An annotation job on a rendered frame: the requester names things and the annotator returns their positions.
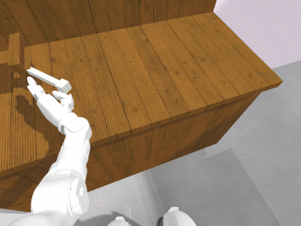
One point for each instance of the left robot forearm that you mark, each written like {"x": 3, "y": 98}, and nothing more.
{"x": 73, "y": 155}

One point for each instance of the robot right thigh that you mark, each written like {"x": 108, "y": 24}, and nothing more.
{"x": 177, "y": 218}

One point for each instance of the tap lever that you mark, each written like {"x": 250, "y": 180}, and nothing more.
{"x": 62, "y": 85}

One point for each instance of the robot left upper arm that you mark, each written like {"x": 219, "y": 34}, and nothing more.
{"x": 58, "y": 202}

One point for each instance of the robot left hand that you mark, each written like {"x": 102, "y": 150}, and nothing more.
{"x": 48, "y": 105}

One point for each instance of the counter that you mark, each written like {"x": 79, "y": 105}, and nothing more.
{"x": 155, "y": 79}

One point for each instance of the robot right shin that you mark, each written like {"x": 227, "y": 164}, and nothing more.
{"x": 173, "y": 209}

